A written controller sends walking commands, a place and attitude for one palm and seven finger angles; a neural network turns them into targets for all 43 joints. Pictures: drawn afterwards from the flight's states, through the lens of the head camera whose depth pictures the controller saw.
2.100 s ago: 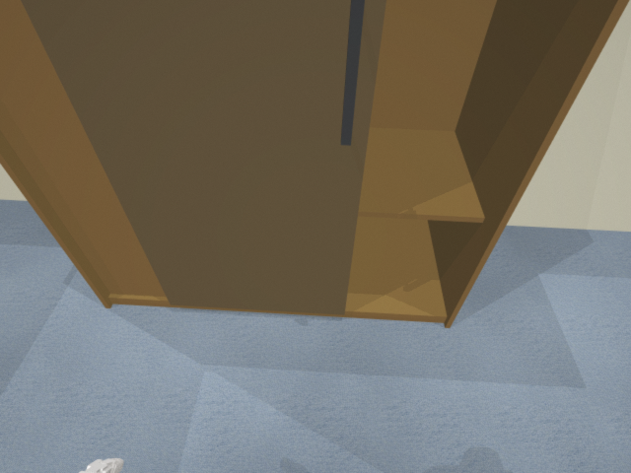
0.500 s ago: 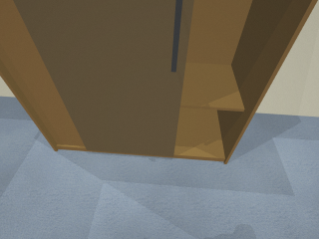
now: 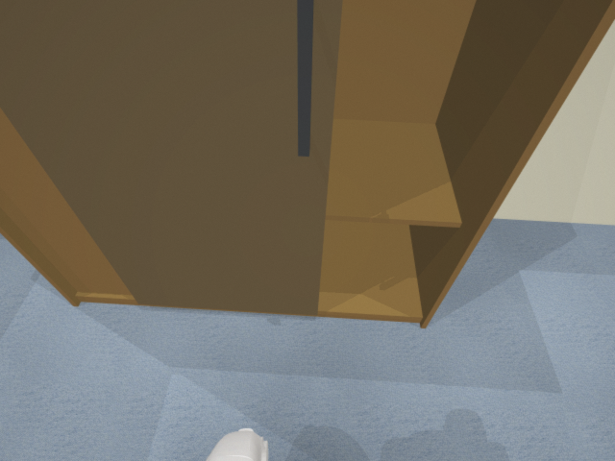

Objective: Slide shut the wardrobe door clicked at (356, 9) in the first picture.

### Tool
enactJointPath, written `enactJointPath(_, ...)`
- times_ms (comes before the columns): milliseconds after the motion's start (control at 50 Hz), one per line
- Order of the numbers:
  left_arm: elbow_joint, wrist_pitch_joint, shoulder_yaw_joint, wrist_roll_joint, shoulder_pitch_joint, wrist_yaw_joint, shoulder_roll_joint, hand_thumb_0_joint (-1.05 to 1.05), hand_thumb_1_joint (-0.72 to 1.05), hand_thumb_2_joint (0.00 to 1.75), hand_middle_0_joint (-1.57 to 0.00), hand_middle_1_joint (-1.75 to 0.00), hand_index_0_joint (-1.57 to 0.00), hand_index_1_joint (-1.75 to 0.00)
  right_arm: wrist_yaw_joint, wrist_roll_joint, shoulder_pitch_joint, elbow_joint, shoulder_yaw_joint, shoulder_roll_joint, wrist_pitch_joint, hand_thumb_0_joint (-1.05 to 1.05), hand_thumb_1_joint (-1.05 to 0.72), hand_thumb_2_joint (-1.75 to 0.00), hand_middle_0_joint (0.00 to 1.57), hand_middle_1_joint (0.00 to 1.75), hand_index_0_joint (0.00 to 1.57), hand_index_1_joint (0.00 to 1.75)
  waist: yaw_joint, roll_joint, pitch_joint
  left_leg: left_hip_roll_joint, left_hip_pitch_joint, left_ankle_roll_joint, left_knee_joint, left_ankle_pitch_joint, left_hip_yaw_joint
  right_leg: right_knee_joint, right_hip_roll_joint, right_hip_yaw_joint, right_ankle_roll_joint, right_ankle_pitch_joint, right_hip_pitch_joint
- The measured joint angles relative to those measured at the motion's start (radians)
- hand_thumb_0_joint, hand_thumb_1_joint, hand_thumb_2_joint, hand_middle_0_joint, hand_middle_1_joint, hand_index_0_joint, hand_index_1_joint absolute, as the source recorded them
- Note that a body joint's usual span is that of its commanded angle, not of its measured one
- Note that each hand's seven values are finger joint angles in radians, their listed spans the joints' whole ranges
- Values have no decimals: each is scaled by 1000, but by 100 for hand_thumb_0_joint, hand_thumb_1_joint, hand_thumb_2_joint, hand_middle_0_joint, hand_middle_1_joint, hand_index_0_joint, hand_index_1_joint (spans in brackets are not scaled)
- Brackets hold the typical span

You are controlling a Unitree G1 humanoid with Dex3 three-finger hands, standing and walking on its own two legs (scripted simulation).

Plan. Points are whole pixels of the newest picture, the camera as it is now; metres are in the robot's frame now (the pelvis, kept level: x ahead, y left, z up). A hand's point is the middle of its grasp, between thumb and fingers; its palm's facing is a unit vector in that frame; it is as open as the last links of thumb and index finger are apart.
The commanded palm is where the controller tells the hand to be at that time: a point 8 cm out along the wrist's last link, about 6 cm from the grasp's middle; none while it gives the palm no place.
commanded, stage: take the last steps up to it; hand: left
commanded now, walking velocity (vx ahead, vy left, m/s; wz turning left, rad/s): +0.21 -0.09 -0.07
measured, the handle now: (305, 79) +0.63 +0.06 +0.17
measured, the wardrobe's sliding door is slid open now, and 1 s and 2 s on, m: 0.37 0.37 0.37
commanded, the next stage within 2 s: come to a stop and stand still in 0.14 s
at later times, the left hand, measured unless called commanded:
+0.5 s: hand (217, 414) +0.21 +0.17 -0.18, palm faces +0.01 -0.97 -0.24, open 7.3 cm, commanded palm none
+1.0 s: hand (174, 455) +0.15 +0.22 -0.18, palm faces +0.06 -0.98 -0.20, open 7.4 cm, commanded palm none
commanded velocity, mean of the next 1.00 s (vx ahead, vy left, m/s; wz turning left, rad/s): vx -0.07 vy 0.03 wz -0.01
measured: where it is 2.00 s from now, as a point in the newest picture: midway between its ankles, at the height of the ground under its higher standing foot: outside the picture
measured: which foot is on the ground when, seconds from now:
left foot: up 0.00-0.12, down 0.14-0.50, up 0.52-0.82, down 0.84-1.00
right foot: down 0.00-0.14, up 0.16-0.46, down 0.48-0.84, up 0.86-1.00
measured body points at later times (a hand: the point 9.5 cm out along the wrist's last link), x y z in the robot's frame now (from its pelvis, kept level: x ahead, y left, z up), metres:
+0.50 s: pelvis +0.14 -0.03 -0.01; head +0.16 -0.03 +0.44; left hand +0.21 +0.22 -0.16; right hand +0.18 -0.27 -0.16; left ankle +0.15 +0.10 -0.74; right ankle +0.19 -0.17 -0.74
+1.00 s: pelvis +0.11 +0.02 +0.00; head +0.13 +0.05 +0.45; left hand +0.15 +0.27 -0.17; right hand +0.16 -0.21 -0.14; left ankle +0.11 +0.10 -0.74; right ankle +0.10 -0.12 -0.68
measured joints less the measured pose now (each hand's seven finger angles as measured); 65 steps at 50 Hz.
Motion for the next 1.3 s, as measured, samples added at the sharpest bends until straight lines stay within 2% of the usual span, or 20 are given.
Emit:
enactJointPath(120, 47, 3, 3, -4, 40, 4, -21, 1, 91, 90, -20, -30, -20, -29, -5, 6, -101, -54, 6, 35, -41, 1, -91, -89, 20, 30, 20, 30, 8, -16, 31, -39, 64, 42, -314, 117, 39, 24, 6, 23, 11, -75, 72)
enactJointPath(180, 48, 17, 13, -15, 35, 0, -18, 1, 91, 90, -20, -30, -20, -29, -21, -3, -111, -73, 13, 54, -72, 0, -91, -89, 20, 30, 20, 30, 1, -26, 28, -41, 128, 90, -346, 104, 58, 421, 5, 27, 21, -143, -75)
enactJointPath(220, 30, 32, 20, -11, -6, -2, 1, 1, 91, 90, -20, -30, -20, -29, -29, 2, -94, -71, 19, 66, -74, 0, -91, -89, 20, 30, 20, 30, 4, -44, 24, -44, 164, 80, -347, 68, 76, 712, -13, 30, 28, -123, -217)
enactJointPath(260, -4, 42, 33, -3, -60, -9, 22, 1, 91, 90, -20, -30, -20, -29, -43, 13, -63, -67, 4, 68, -77, -1, -93, -89, 20, 30, 21, 30, 4, -48, 12, -50, 210, 63, -400, 77, 79, 830, -50, 17, 39, -66, -330)
enactJointPath(300, -50, 47, 42, 1, -111, -12, 35, 1, 91, 90, -20, -29, -20, -29, -52, 12, -41, -65, -7, 44, -74, -3, -95, -89, 20, 30, 21, 30, 2, -46, -5, -55, 247, 55, -458, 96, 74, 799, -93, 9, 56, -17, -407)
enactJointPath(360, -116, 49, 47, -2, -185, -5, 49, 1, 91, 90, -19, -29, -20, -29, -48, 3, -14, -48, 1, 12, -53, -3, -96, -89, 20, 30, 21, 30, 0, -41, -20, -58, 284, 48, -517, 111, 59, 609, -141, 9, 88, 37, -447)
enactJointPath(460, -170, 54, 46, -1, -267, 6, 86, 1, 93, 90, -19, -29, -20, -29, -37, 0, 1, -40, 2, 4, -15, -1, -94, -89, 20, 30, 20, 30, -20, -29, 0, -37, 307, 12, -479, 67, 35, 321, -154, 3, 109, 137, -385)
enactJointPath(480, -178, 52, 45, -1, -272, 4, 96, 1, 93, 90, -19, -29, -20, -29, -34, 0, 5, -44, 0, 6, -8, -1, -93, -89, 20, 30, 20, 30, -22, -32, 3, -33, 303, 2, -451, 47, 35, 274, -154, 0, 108, 193, -364)
enactJointPath(520, -185, 49, 45, 2, -282, 4, 104, 1, 93, 90, -19, -29, -20, -29, -27, 2, 7, -55, -8, 0, 9, -1, -93, -89, 20, 30, 20, 30, -25, -20, 4, -26, 267, -11, -361, -15, 23, 268, -147, -4, 106, 134, -355)
enactJointPath(580, -187, 55, 34, 2, -316, 3, 88, 1, 92, 90, -19, -29, -20, -29, -30, 6, -6, -68, -23, -24, 38, 0, -92, -89, 20, 30, 20, 30, -35, 19, 28, -63, 170, -10, -96, -175, -57, 289, -138, -18, 96, 100, -366)
enactJointPath(620, -192, 60, 31, 1, -336, 8, 76, 1, 92, 90, -20, -29, -20, -29, -29, 7, -13, -71, -28, -38, 47, 0, -92, -89, 20, 30, 20, 30, -38, 35, 44, -88, 123, -18, 52, -180, -83, 269, -139, -28, 94, 116, -356)
enactJointPath(680, -204, 65, 31, 0, -357, 16, 66, 1, 91, 90, -20, -30, -20, -29, -23, 6, -18, -74, -29, -48, 59, 0, -92, -89, 20, 30, 20, 30, -34, 37, 55, -103, 104, -34, 103, -167, -88, 232, -149, -40, 98, 140, -344)
enactJointPath(760, -215, 71, 37, 5, -365, 17, 75, 1, 91, 90, -20, -30, -20, -29, -16, 8, -27, -84, -23, -43, 60, 0, -91, -89, 20, 30, 20, 30, -21, 10, 54, -97, 153, -36, -53, -166, -78, 197, -171, -42, 113, 173, -346)
enactJointPath(820, -211, 82, 44, 2, -351, 13, 92, 1, 91, 90, -20, -30, -20, -30, -13, 11, -22, -99, -14, -33, 38, 1, -91, -89, 20, 30, 20, 30, -17, -18, 37, -84, 251, -26, -312, -61, -63, 210, -184, -34, 134, 182, -366)
enactJointPath(860, -199, 99, 52, -6, -341, 11, 106, 1, 91, 90, -20, -30, -20, -30, -13, 6, -13, -106, -9, -22, 23, 0, -91, -89, 20, 30, 20, 30, -18, -38, 29, -88, 278, 6, -385, -9, -55, 272, -186, -14, 132, 111, -396)
enactJointPath(920, -167, 127, 62, -6, -320, 10, 122, 1, 91, 90, -20, -30, -20, -29, -21, -5, 2, -106, 9, 8, 25, 0, -91, -89, 20, 30, 20, 30, -20, -57, 12, -93, 288, 45, -410, 1, -41, 474, -125, 62, 108, -35, -444)
enactJointPath(1000, -137, 115, 59, -6, -276, 3, 125, 1, 91, 90, -20, -29, -20, -29, -34, -3, 20, -84, 23, 27, 23, 1, -92, -89, 20, 30, 20, 30, -14, -58, -12, -105, 318, 60, -515, 62, -34, 609, -85, 62, 106, -21, -428)
enactJointPath(1100, -92, 104, 33, -11, -229, 6, 105, 1, 91, 90, -20, -29, -20, -29, -42, 3, 30, -57, 25, 23, 3, 1, -93, -89, 20, 30, 21, 30, -16, -46, -20, -131, 339, 75, -586, 105, -20, 363, -89, 22, 108, -47, -268)
enactJointPath(1180, -51, 82, 12, -17, -212, 15, 79, 1, 91, 90, -19, -29, -20, -29, -44, 15, 39, -25, 25, 18, -7, 1, -93, -89, 20, 30, 20, 30, -15, -36, -23, -151, 330, 74, -576, 104, -2, 104, -97, 25, 93, 51, -142)
enactJointPath(1300, -13, 55, -14, -21, -197, 19, 31, 1, 91, 90, -20, -29, -20, -29, -38, 18, 51, 29, 35, 7, -6, 1, -93, -89, 20, 30, 20, 30, -30, 11, -24, -134, 365, 66, -629, 139, -5, 49, -77, 23, 84, 83, -109)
